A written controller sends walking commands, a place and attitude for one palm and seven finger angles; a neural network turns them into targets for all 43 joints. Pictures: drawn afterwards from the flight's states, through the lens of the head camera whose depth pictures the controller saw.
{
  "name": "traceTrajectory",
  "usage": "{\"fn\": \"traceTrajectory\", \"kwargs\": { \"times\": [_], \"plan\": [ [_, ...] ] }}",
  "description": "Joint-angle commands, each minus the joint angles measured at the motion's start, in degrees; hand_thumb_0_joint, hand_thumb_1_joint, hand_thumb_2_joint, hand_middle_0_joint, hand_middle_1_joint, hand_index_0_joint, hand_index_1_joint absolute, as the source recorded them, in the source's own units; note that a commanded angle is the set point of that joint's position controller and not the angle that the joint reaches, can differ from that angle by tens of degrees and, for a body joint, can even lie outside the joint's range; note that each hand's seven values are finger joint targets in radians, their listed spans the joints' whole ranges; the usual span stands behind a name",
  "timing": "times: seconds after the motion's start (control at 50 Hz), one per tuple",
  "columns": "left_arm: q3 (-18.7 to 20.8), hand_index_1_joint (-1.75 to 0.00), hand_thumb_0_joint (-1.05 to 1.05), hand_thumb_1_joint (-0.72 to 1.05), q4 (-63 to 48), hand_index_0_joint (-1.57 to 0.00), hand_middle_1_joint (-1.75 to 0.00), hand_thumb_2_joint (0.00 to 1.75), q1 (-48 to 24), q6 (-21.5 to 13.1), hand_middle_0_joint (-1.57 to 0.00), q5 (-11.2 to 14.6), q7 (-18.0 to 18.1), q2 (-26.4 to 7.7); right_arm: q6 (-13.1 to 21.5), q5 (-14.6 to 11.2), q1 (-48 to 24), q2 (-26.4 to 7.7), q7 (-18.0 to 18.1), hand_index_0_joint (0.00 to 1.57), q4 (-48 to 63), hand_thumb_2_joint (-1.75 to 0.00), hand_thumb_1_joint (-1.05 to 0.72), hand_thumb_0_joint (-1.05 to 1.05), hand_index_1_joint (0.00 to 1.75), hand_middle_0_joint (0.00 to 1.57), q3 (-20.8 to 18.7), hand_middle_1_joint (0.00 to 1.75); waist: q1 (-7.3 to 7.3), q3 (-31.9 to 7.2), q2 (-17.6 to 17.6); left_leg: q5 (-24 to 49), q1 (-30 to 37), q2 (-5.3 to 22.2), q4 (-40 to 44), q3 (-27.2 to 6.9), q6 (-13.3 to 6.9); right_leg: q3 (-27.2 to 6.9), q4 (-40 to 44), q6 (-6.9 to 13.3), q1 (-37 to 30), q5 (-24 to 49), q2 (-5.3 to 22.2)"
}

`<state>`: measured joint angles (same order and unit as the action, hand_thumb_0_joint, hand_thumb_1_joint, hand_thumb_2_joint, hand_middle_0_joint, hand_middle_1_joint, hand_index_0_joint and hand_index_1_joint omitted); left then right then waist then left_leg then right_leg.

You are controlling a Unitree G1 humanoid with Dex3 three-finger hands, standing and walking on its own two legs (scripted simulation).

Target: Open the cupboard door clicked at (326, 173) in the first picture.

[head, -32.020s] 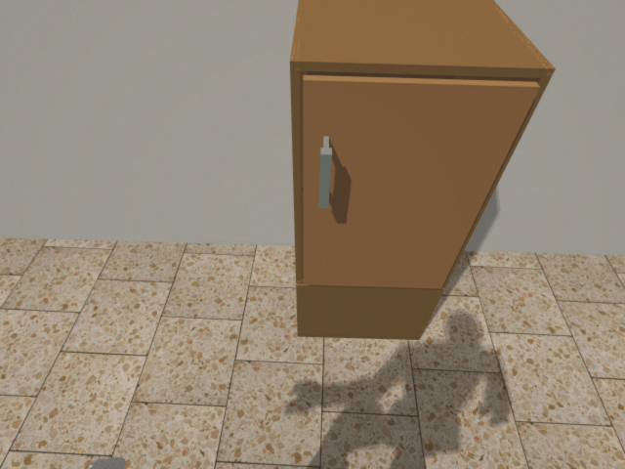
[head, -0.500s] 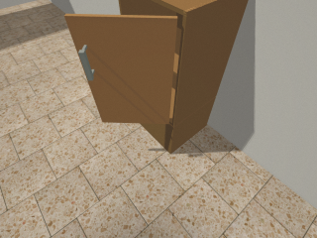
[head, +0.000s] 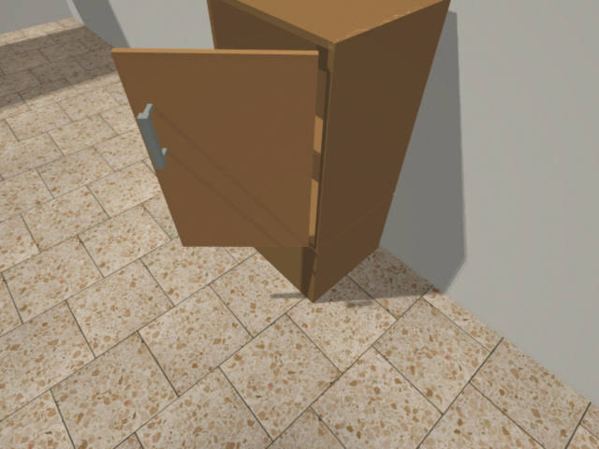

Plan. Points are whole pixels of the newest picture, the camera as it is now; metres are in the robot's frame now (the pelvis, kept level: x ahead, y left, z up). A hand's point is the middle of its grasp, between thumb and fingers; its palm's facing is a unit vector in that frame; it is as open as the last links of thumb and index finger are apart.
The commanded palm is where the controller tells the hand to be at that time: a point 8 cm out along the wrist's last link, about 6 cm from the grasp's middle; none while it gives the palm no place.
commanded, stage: look again from close up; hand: left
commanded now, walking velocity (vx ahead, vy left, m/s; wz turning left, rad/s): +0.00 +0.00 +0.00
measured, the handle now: (154, 137) +0.70 +0.36 +0.01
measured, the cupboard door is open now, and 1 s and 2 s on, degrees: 48 48 48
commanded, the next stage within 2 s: shuffle to correct the standing spot in 0.12 s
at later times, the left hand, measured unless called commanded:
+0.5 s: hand out of the picture -0.02 +0.16 -0.19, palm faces +0.15 -0.98 -0.12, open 7.4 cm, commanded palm none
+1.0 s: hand (176, 379) +0.26 +0.23 -0.17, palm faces +0.04 -0.97 -0.23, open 7.3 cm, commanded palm none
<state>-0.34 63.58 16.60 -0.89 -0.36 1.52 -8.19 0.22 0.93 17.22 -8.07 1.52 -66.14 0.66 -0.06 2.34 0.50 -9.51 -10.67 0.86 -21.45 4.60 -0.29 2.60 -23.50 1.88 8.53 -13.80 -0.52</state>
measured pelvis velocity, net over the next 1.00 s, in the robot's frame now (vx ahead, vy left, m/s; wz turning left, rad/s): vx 0.16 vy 0.04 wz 0.02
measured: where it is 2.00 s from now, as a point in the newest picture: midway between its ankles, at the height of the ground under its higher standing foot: outside the picture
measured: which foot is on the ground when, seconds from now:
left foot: down 0.00-1.00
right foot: down 0.00-0.58, up 0.60-0.98, down 1.00-1.00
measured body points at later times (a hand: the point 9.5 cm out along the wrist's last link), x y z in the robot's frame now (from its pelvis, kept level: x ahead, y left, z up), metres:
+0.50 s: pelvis +0.04 +0.02 -0.01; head +0.04 +0.03 +0.44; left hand -0.03 +0.21 -0.17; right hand +0.02 -0.20 -0.16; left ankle +0.03 +0.11 -0.74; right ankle -0.01 -0.09 -0.74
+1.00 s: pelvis +0.16 +0.04 -0.02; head +0.19 +0.02 +0.43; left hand +0.25 +0.28 -0.15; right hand +0.09 -0.14 -0.18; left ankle +0.06 +0.12 -0.74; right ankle +0.23 -0.04 -0.75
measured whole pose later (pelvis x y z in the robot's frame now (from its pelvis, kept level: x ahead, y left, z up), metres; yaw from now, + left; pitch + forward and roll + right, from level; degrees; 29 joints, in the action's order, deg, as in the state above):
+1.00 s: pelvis +0.16 +0.04 -0.02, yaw +1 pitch -1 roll +2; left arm 3.0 56.4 7.7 -1.3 -1.7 0.6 -8.8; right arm 2.1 1.3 24.6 -5.4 1.1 -63.7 -0.2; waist -1.0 4.1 -0.6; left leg -23.2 -2.5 -4.0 -26.8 6.6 -3.5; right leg 7.4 -34.6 1.9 21.6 -12.3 3.6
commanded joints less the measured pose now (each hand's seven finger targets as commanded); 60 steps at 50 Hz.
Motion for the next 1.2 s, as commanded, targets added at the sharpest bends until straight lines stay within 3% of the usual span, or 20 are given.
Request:
{"fn": "traceTrajectory", "kwargs": {
  "times": [0.0, 0.24, 0.3, 0.36, 0.44, 0.5, 0.52, 0.56, 0.6, 0.62, 0.68, 0.88, 0.94, 0.96, 0.98, 1.0, 1.02, 1.06, 1.1, 1.18],
  "plan": [
    [0.6, -0.30, 0.00, 0.90, -0.7, -0.20, -0.30, 0.90, 5.0, -1.1, -0.20, 0.0, 0.5, -4.7, 1.1, -0.2, 3.0, -3.9, 0.2, 0.20, 1.5, -0.90, -0.90, 0.00, 0.30, 0.20, -0.6, 0.30, 0.38, 1.6, 0.3, 0.7, 0.2, 5.2, 4.0, -5.7, -0.7, -6.6, 6.4, 0.7, 3.3, 2.1, 6.8],
    [0.7, -0.30, 0.00, 0.90, 0.6, -0.20, -0.30, 0.90, 8.0, -1.2, -0.20, -0.4, 0.7, -2.9, 0.9, 0.1, 6.0, -2.5, 0.3, 0.20, 0.2, -0.90, -0.90, 0.00, 0.30, 0.20, -0.9, 0.30, 0.41, 3.5, 0.3, -4.9, -0.6, 4.1, 2.8, -4.6, -0.9, -6.9, 6.2, 1.3, 5.0, -4.7, 6.6],
    [2.1, -0.30, 0.00, 0.90, -0.1, -0.20, -0.30, 0.90, 9.5, -0.7, -0.20, -0.7, 0.3, -4.4, 0.4, 0.4, 5.5, -2.5, -0.3, 0.20, 1.7, -0.90, -0.90, 0.00, 0.30, 0.20, -1.5, 0.30, 1.37, 4.9, 3.0, -10.9, -5.3, 1.9, -2.6, -2.3, -1.0, -11.2, 8.6, 3.1, 5.4, -16.9, 8.9],
    [3.4, -0.30, 0.00, 0.90, -0.8, -0.20, -0.30, 0.90, 11.6, -0.6, -0.20, -0.8, 0.4, -5.9, 0.1, 0.6, 3.9, -1.8, -0.7, 0.20, 4.0, -0.90, -0.90, 0.00, 0.30, 0.20, -1.9, 0.30, 2.18, 7.8, 7.8, -11.4, -12.8, 0.8, -13.1, -0.1, -0.6, -19.8, 14.0, 7.0, 4.1, -23.9, 15.4],
    [4.6, -0.30, 0.00, 0.90, -1.2, -0.20, -0.30, 0.90, 12.5, -1.5, -0.20, -1.4, 0.2, -6.0, 1.2, 0.4, 1.8, -2.0, -1.1, 0.20, 6.6, -0.90, -0.90, 0.00, 0.30, 0.20, -2.3, 0.30, 2.34, 7.6, 5.0, -13.4, -16.7, 2.4, -17.3, -1.3, -0.7, -19.8, 10.9, 10.4, 0.4, -8.7, 19.3],
    [4.7, -0.30, 0.00, 0.90, -1.7, -0.20, -0.30, 0.90, 10.3, -1.4, -0.20, -1.3, -0.1, -5.8, 2.2, 0.2, 6.8, -1.5, -0.9, 0.20, 5.7, -0.90, -0.90, 0.00, 0.30, 0.20, -2.2, 0.30, -0.34, 4.0, 3.3, -7.1, -2.3, 0.7, -4.8, 0.7, -1.1, -10.6, 0.9, 7.1, 5.4, 1.1, 14.3],
    [4.3, -0.30, 0.00, 0.90, -2.2, -0.20, -0.30, 0.90, 9.2, -1.1, -0.20, -1.1, -0.4, -4.4, 2.6, 0.4, 11.0, -3.5, -0.5, 0.20, 4.4, -0.90, -0.90, 0.00, 0.30, 0.20, -2.5, 0.30, -1.99, 2.9, -1.5, -3.3, 5.3, 2.7, -2.3, -2.2, -2.7, -4.9, -6.7, 4.7, 10.3, -0.1, 8.8],
    [3.3, -0.30, 0.00, 0.90, -4.9, -0.20, -0.30, 0.90, 4.5, -1.1, -0.20, -1.4, -0.4, -1.0, 2.4, 0.9, 18.8, -9.0, 0.3, 0.20, 2.9, -0.90, -0.90, 0.00, 0.30, 0.20, -3.6, 0.30, -4.82, 2.8, -18.2, -1.1, 12.5, 18.4, 7.8, -22.8, -12.3, 4.2, -32.4, 1.2, 26.4, -20.6, 0.7],
    [3.3, -0.30, 0.00, 0.90, -5.8, -0.20, -0.30, 0.90, 0.3, -1.4, -0.20, -1.4, -0.6, -1.6, 2.5, 0.6, 15.5, -6.5, 0.6, 0.20, 3.9, -0.90, -0.90, 0.00, 0.30, 0.20, -2.6, 0.30, -3.49, 6.9, -5.7, 2.6, 6.8, 19.8, 9.3, -23.9, -15.5, -0.6, -45.0, 1.8, 31.2, -16.2, 5.2],
    [3.4, -0.30, 0.00, 0.90, -5.1, -0.20, -0.30, 0.90, 1.2, -1.3, -0.20, -1.5, -0.8, -1.1, 3.0, 0.7, 12.4, -5.3, 0.6, 0.20, 5.0, -0.90, -0.90, 0.00, 0.30, 0.20, -2.2, 0.30, -1.59, 6.1, -2.2, 5.8, 5.2, 17.9, 9.7, -19.9, -14.2, -1.3, -45.5, 1.3, 29.9, -12.1, 6.5],
    [3.2, -0.30, 0.00, 0.90, -4.4, -0.20, -0.30, 0.90, 3.3, -0.5, -0.20, -1.4, -1.2, -0.5, 4.0, 0.3, 8.9, -4.7, 0.6, 0.20, 5.7, -0.90, -0.90, 0.00, 0.30, 0.20, -1.7, 0.30, 1.00, 2.9, -4.0, 17.5, 3.9, 12.8, 9.3, -10.8, -12.4, 0.8, -40.9, -0.7, 25.3, -6.7, 7.1],
    [3.3, -0.30, 0.00, 0.90, -9.2, -0.20, -0.30, 0.90, -8.0, -0.4, -0.20, -1.3, -0.9, -1.9, 2.6, 0.9, 12.0, -5.3, 0.3, 0.20, 3.6, -0.90, -0.90, 0.00, 0.30, 0.20, -2.5, 0.30, -0.90, 2.8, -5.4, 27.7, 8.8, 11.8, 4.1, -7.4, -11.5, 4.5, -18.7, -0.5, 19.8, -6.4, 4.3],
    [4.1, -0.30, 0.00, 0.90, -7.1, -0.20, -0.30, 0.90, 0.8, -1.3, -0.20, -1.5, -0.7, -4.0, 2.4, 0.0, 10.0, -6.3, 0.0, 0.20, 4.0, -0.90, -0.90, 0.00, 0.30, 0.20, -2.8, 0.30, 4.02, -1.4, -1.2, 27.7, 3.8, 8.7, -7.1, -3.7, -7.3, 5.2, -5.8, 0.0, 2.0, 4.5, 3.6],
    [4.9, -0.30, 0.00, 0.90, -5.6, -0.20, -0.30, 0.90, 6.6, -2.0, -0.20, -1.6, -0.2, -7.8, 2.5, -0.6, 10.0, -5.4, -0.3, 0.20, 4.6, -0.90, -0.90, 0.00, 0.30, 0.20, -2.9, 0.30, 6.16, -4.5, 4.3, 18.3, -5.6, 5.8, -16.5, -1.6, -4.9, -2.4, -4.7, 2.7, -10.7, 10.9, 10.7],
    [6.3, -0.30, 0.00, 0.90, -4.7, -0.20, -0.30, 0.90, 12.0, -2.1, -0.20, -1.6, 0.3, -13.0, 2.7, -0.7, 12.3, -3.4, -0.6, 0.20, 6.2, -0.90, -0.90, 0.00, 0.30, 0.20, -2.9, 0.30, 6.63, -8.8, 15.9, -10.4, -18.9, -2.6, -32.1, 2.2, -1.4, -23.2, -0.2, 10.0, -22.1, 24.2, 26.8],
    [6.6, -0.30, 0.00, 0.90, -4.9, -0.20, -0.30, 0.90, 12.9, -1.6, -0.20, -0.6, 0.5, -14.7, 1.8, -0.2, 9.9, -5.3, -0.2, 0.20, 6.9, -0.90, -0.90, 0.00, 0.30, 0.20, -3.3, 0.30, 6.41, -7.4, 11.8, -26.6, -21.0, -1.9, -44.2, -1.9, -0.2, -27.4, 4.2, 15.0, -16.9, 28.4, 32.3],
    [6.7, -0.30, 0.00, 0.90, -5.9, -0.20, -0.30, 0.90, 7.9, -1.4, -0.20, -0.5, 0.8, -13.4, 0.7, 0.2, 6.5, -4.8, -0.3, 0.20, 7.3, -0.90, -0.90, 0.00, 0.30, 0.20, -3.7, 0.30, 5.60, -4.5, 11.2, -24.6, -21.8, 0.6, -49.5, -5.3, 0.3, -27.0, 6.2, 14.2, -8.9, 21.4, 31.0],
    [5.9, -0.30, 0.00, 0.90, -7.7, -0.20, -0.30, 0.90, 0.8, -1.1, -0.20, -0.6, 1.5, -9.2, -1.2, 0.6, 2.7, -4.3, -1.1, 0.20, 7.7, -0.90, -0.90, 0.00, 0.30, 0.20, -3.9, 0.30, 2.58, 2.3, 3.6, -17.2, -21.6, 4.3, -49.8, -6.6, 0.9, -17.7, 9.2, 11.0, 4.1, 9.5, 26.6],
    [5.4, -0.30, 0.00, 0.90, -8.2, -0.20, -0.30, 0.90, -1.7, -1.5, -0.20, -1.0, 1.2, -8.3, -2.1, 0.7, 4.6, -2.6, -1.8, 0.20, 7.0, -0.90, -0.90, 0.00, 0.30, 0.20, -3.5, 0.30, 0.30, 0.9, 6.1, -11.1, -17.7, 4.2, -45.2, -4.4, 2.1, -8.3, 9.9, 7.5, 8.7, 12.0, 21.4],
    [6.1, -0.30, 0.00, 0.90, -8.5, -0.20, -0.30, 0.90, -2.1, -1.1, -0.20, -1.3, 0.6, -10.4, -2.5, 0.4, 2.7, -2.7, -2.2, 0.20, 8.1, -0.90, -0.90, 0.00, 0.30, 0.20, -3.6, 0.30, 0.42, 0.4, 6.9, -6.5, -14.7, 3.5, -34.3, -1.5, 3.5, -3.9, 9.4, 6.4, 10.4, 10.5, 18.8]
  ]
}}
